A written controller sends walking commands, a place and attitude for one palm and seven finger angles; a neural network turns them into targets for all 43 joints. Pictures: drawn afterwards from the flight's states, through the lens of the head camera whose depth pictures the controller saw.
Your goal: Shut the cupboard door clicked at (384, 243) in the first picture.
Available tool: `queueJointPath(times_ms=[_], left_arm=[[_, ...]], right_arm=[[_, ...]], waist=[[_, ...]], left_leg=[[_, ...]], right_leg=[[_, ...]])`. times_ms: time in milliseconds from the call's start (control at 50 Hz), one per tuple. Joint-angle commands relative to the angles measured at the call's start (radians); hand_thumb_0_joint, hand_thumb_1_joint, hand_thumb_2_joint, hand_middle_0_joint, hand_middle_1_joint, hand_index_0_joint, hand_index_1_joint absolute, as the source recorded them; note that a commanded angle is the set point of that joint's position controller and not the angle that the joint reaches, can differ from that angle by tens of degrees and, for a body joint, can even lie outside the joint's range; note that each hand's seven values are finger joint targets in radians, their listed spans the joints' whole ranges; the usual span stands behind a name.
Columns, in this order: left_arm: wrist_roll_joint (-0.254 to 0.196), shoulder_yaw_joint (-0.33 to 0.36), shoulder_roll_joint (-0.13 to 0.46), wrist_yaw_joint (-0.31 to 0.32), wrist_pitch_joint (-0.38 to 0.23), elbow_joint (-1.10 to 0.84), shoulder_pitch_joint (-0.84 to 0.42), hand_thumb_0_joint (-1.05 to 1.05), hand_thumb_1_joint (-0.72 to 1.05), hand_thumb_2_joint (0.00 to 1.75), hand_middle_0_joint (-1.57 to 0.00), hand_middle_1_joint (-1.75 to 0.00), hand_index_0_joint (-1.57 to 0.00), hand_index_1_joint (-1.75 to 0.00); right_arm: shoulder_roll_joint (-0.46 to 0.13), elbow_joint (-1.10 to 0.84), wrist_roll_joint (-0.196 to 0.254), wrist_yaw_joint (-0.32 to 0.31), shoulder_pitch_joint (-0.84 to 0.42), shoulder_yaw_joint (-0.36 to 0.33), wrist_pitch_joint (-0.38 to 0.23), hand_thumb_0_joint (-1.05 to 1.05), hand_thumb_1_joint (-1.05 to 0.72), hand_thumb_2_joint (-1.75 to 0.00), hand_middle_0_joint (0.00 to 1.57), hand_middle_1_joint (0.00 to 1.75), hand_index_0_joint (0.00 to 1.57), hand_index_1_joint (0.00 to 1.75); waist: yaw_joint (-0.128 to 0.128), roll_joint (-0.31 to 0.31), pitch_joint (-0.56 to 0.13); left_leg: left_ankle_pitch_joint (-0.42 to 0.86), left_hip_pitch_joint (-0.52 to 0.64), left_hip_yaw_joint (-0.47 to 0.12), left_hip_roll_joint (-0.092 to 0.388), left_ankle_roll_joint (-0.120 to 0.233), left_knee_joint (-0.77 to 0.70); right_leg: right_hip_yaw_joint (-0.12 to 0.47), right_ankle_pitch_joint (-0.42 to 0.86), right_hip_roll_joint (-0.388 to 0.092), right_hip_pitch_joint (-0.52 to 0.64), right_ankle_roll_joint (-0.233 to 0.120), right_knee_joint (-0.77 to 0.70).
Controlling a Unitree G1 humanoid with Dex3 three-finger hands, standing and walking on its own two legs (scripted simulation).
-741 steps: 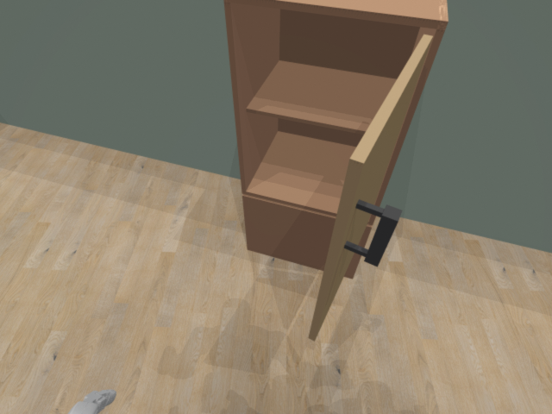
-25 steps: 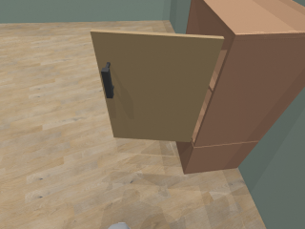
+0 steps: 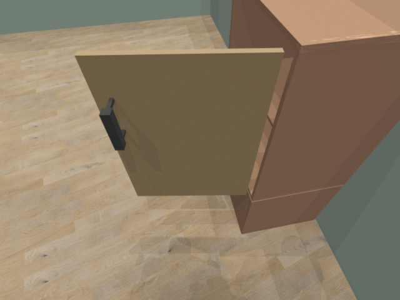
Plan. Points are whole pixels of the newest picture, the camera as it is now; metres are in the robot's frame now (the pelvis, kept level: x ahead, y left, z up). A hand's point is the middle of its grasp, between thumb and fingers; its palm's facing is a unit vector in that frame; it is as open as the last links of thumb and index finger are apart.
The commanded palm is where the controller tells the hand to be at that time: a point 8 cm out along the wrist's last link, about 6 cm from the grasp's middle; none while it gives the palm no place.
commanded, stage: come to a stop and stand still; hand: left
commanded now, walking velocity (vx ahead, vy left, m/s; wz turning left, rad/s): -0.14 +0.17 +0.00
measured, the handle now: (115, 124) +0.50 +0.24 +0.05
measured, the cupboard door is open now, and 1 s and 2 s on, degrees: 80 80 80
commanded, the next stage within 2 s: look again from close up in 0.58 s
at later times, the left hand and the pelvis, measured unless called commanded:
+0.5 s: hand out of the picture -0.03 +0.22 -0.17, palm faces +0.08 -0.98 -0.19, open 7.4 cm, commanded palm none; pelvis -0.05 +0.03 +0.01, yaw +1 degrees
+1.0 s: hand out of the picture -0.04 +0.16 -0.17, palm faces +0.01 -0.98 -0.22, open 7.3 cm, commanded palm none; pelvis -0.05 -0.01 +0.00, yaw +0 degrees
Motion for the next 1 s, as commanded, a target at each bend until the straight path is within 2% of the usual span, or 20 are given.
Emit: queueJointPath(times_ms=[0, 80, 160, 240, 260, 300, 340, 420, 520, 580, 600, 620, 640, 660, 700, 740, 820, 860, 920, 980], left_arm=[[-0.006, 0.033, 0.162, 0.014, -0.012, -0.029, 0.081, 0.00, 0.90, 0.90, -0.20, -0.30, -0.20, -0.30], [-0.001, 0.051, 0.176, 0.025, -0.003, -0.050, 0.049, 0.00, 0.90, 0.90, -0.20, -0.30, -0.20, -0.30], [0.004, 0.062, 0.190, 0.025, 0.002, -0.066, 0.032, 0.00, 0.90, 0.90, -0.20, -0.30, -0.20, -0.30], [-0.005, 0.055, 0.175, 0.016, 0.011, -0.077, -0.027, 0.00, 0.90, 0.90, -0.20, -0.30, -0.20, -0.30], [-0.013, 0.043, 0.135, 0.012, 0.014, -0.078, -0.032, 0.00, 0.90, 0.90, -0.20, -0.30, -0.20, -0.30], [-0.021, 0.028, 0.050, 0.003, 0.024, -0.096, -0.043, 0.00, 0.90, 0.90, -0.20, -0.30, -0.20, -0.30], [-0.004, 0.033, 0.068, -0.004, 0.031, -0.067, -0.035, 0.00, 0.90, 0.90, -0.20, -0.30, -0.20, -0.30], [-0.003, 0.030, 0.054, -0.022, 0.023, -0.028, 0.033, 0.00, 0.90, 0.90, -0.20, -0.30, -0.20, -0.30], [-0.011, 0.014, 0.038, -0.026, 0.006, -0.042, 0.000, 0.00, 0.90, 0.90, -0.20, -0.30, -0.20, -0.30], [-0.019, 0.009, 0.029, -0.022, -0.008, -0.001, 0.098, 0.00, 0.90, 0.90, -0.20, -0.30, -0.20, -0.30], [-0.018, 0.009, 0.047, -0.015, -0.016, 0.022, 0.144, 0.00, 0.90, 0.90, -0.20, -0.30, -0.20, -0.30], [0.000, 0.005, 0.101, 0.035, -0.039, 0.070, 0.237, 0.00, 0.90, 0.90, -0.20, -0.30, -0.20, -0.30], [-0.008, -0.007, 0.127, 0.030, -0.053, 0.031, 0.186, 0.00, 0.90, 0.90, -0.20, -0.30, -0.20, -0.30], [-0.008, -0.007, 0.148, 0.019, -0.067, 0.012, 0.154, 0.00, 0.90, 0.90, -0.20, -0.30, -0.20, -0.30], [-0.008, -0.002, 0.107, 0.024, -0.078, 0.010, 0.152, 0.00, 0.90, 0.90, -0.20, -0.30, -0.20, -0.30], [-0.014, -0.010, 0.093, 0.029, -0.075, 0.005, 0.127, 0.00, 0.90, 0.90, -0.20, -0.30, -0.20, -0.30], [-0.015, -0.021, 0.064, 0.027, -0.053, 0.004, 0.144, 0.00, 0.90, 0.90, -0.20, -0.30, -0.20, -0.30], [-0.013, -0.023, 0.071, 0.023, -0.052, 0.019, 0.160, 0.00, 0.90, 0.90, -0.20, -0.30, -0.20, -0.30], [-0.017, -0.027, 0.077, 0.018, -0.049, 0.021, 0.157, 0.00, 0.90, 0.90, -0.20, -0.30, -0.20, -0.30], [-0.018, -0.027, 0.084, 0.015, -0.048, 0.014, 0.152, 0.00, 0.90, 0.90, -0.20, -0.30, -0.20, -0.30]], right_arm=[[-0.052, -0.052, -0.006, -0.006, 0.042, -0.023, 0.011, 0.00, -0.90, -0.90, 0.20, 0.30, 0.20, 0.30], [-0.058, -0.062, -0.003, -0.003, 0.025, -0.025, 0.016, 0.00, -0.90, -0.90, 0.20, 0.30, 0.20, 0.30], [-0.059, -0.076, -0.002, 0.004, 0.024, -0.023, 0.010, 0.00, -0.90, -0.90, 0.20, 0.30, 0.20, 0.30], [-0.041, -0.038, -0.002, 0.006, 0.143, -0.010, -0.012, 0.00, -0.90, -0.90, 0.20, 0.30, 0.20, 0.30], [-0.056, -0.026, -0.003, 0.006, 0.155, -0.009, -0.021, 0.00, -0.90, -0.90, 0.20, 0.30, 0.20, 0.30], [-0.163, -0.067, -0.023, -0.001, 0.078, -0.021, -0.029, 0.00, -0.90, -0.90, 0.20, 0.30, 0.20, 0.30], [-0.146, -0.087, -0.028, -0.004, -0.028, -0.007, -0.037, 0.00, -0.90, -0.90, 0.20, 0.30, 0.20, 0.30], [-0.137, -0.071, -0.025, -0.016, 0.025, -0.007, -0.043, 0.00, -0.90, -0.90, 0.20, 0.30, 0.20, 0.30], [-0.148, -0.035, -0.028, -0.021, 0.124, -0.016, -0.042, 0.00, -0.90, -0.90, 0.20, 0.30, 0.20, 0.30], [-0.143, -0.019, -0.019, -0.021, 0.116, -0.011, -0.043, 0.00, -0.90, -0.90, 0.20, 0.30, 0.20, 0.30], [-0.121, -0.012, -0.010, -0.020, 0.121, -0.008, -0.046, 0.00, -0.90, -0.90, 0.20, 0.30, 0.20, 0.30], [-0.147, -0.069, 0.006, -0.004, -0.017, -0.003, -0.061, 0.00, -0.90, -0.90, 0.20, 0.30, 0.20, 0.30], [-0.058, -0.110, -0.007, 0.011, 0.027, 0.015, -0.050, 0.00, -0.90, -0.90, 0.20, 0.30, 0.20, 0.30], [-0.034, -0.107, -0.025, 0.020, 0.036, 0.022, -0.047, 0.00, -0.90, -0.90, 0.20, 0.30, 0.20, 0.30], [-0.041, -0.078, -0.018, 0.020, 0.081, 0.025, -0.049, 0.00, -0.90, -0.90, 0.20, 0.30, 0.20, 0.30], [-0.037, -0.064, -0.011, 0.011, 0.113, 0.031, -0.056, 0.00, -0.90, -0.90, 0.20, 0.30, 0.20, 0.30], [-0.074, -0.032, -0.014, -0.001, 0.118, 0.035, -0.064, 0.00, -0.90, -0.90, 0.20, 0.30, 0.20, 0.30], [-0.052, -0.028, -0.012, -0.003, 0.092, 0.041, -0.059, 0.00, -0.90, -0.90, 0.20, 0.30, 0.20, 0.30], [-0.058, -0.022, -0.011, -0.003, 0.103, 0.043, -0.050, 0.00, -0.90, -0.90, 0.20, 0.30, 0.20, 0.30], [-0.066, -0.011, -0.012, 0.000, 0.109, 0.046, -0.051, 0.00, -0.90, -0.90, 0.20, 0.30, 0.20, 0.30]], waist=[[0.034, -0.196, -0.097], [0.050, -0.162, -0.125], [0.057, -0.168, -0.161], [-0.002, -0.190, -0.168], [-0.005, -0.099, -0.154], [0.002, 0.233, -0.019], [0.030, 0.221, 0.055], [0.025, 0.120, 0.076], [-0.028, 0.122, -0.002], [0.013, 0.107, -0.086], [0.024, 0.056, -0.118], [0.079, -0.071, -0.038], [0.014, -0.128, -0.042], [0.019, -0.048, -0.080], [-0.002, -0.191, -0.159], [-0.019, -0.158, -0.185], [0.002, 0.062, -0.074], [0.012, 0.054, 0.015], [0.003, -0.048, 0.046], [0.003, -0.039, 0.036]], left_leg=[[-0.225, -0.082, -0.076, -0.017, -0.011, 0.271], [-0.230, -0.159, -0.118, -0.034, -0.021, 0.384], [-0.192, -0.119, -0.105, -0.037, -0.027, 0.247], [0.061, 0.141, -0.053, -0.056, -0.014, -0.140], [0.071, 0.208, -0.107, -0.018, -0.001, -0.215], [-0.195, -0.030, -0.434, 0.242, 0.107, -0.442], [-0.295, -0.182, -0.416, 0.228, 0.129, -0.510], [-0.146, -0.004, -0.337, 0.201, 0.139, -0.455], [0.216, 0.176, -0.310, 0.217, 0.170, -0.347], [0.415, 0.156, -0.240, 0.161, 0.130, -0.217], [0.380, 0.109, -0.200, 0.119, 0.087, -0.162], [0.279, 0.019, -0.098, 0.081, 0.024, 0.037], [-0.074, -0.068, -0.081, 0.000, 0.011, 0.059], [-0.092, -0.061, -0.072, -0.015, 0.009, 0.050], [-0.073, -0.082, -0.081, -0.015, 0.017, 0.088], [0.007, -0.002, -0.085, -0.012, 0.017, -0.030], [0.344, 0.060, -0.146, 0.066, 0.048, -0.100], [0.285, 0.017, -0.139, 0.053, 0.044, -0.119], [0.156, 0.014, -0.134, 0.036, 0.036, -0.143], [0.133, 0.028, -0.132, 0.031, 0.036, -0.168]], right_leg=[[0.269, 0.737, -0.311, 0.111, -0.188, -0.213], [0.243, 0.755, -0.304, 0.192, -0.200, -0.186], [0.240, 0.575, -0.285, 0.209, -0.188, -0.202], [0.196, 0.156, -0.192, 0.040, -0.081, -0.184], [0.156, -0.033, -0.125, -0.047, -0.035, -0.146], [0.046, -0.152, 0.010, -0.094, 0.044, 0.039], [0.094, -0.114, -0.004, -0.011, 0.037, 0.155], [0.094, -0.097, 0.015, -0.150, 0.043, 0.261], [0.061, -0.171, 0.007, -0.124, 0.048, 0.081], [0.032, 0.019, 0.029, 0.083, 0.040, -0.191], [0.065, 0.149, 0.005, 0.186, 0.035, -0.275], [0.177, 0.452, -0.085, 0.123, 0.024, -0.277], [0.259, 0.300, -0.167, 0.105, -0.033, -0.298], [0.256, 0.350, -0.203, 0.147, -0.080, -0.270], [0.239, 0.516, -0.155, 0.244, -0.110, -0.225], [0.196, 0.597, -0.139, 0.244, -0.108, -0.165], [0.138, 0.289, -0.043, 0.108, -0.039, -0.128], [0.153, 0.277, -0.049, 0.082, -0.036, -0.167], [0.170, 0.170, -0.054, 0.052, -0.038, -0.209], [0.178, 0.099, -0.052, 0.055, -0.037, -0.236]])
